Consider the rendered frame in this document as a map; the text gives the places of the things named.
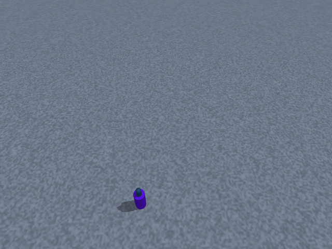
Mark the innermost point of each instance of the bottle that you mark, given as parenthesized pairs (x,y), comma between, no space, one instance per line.
(139,198)

